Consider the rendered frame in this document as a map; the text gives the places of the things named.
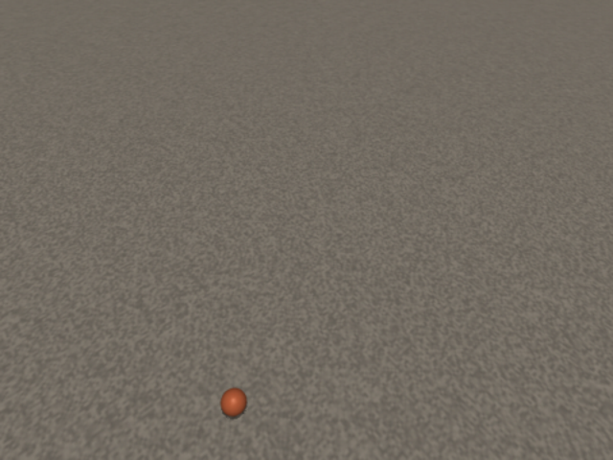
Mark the ball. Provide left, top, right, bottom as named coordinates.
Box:
left=220, top=388, right=247, bottom=416

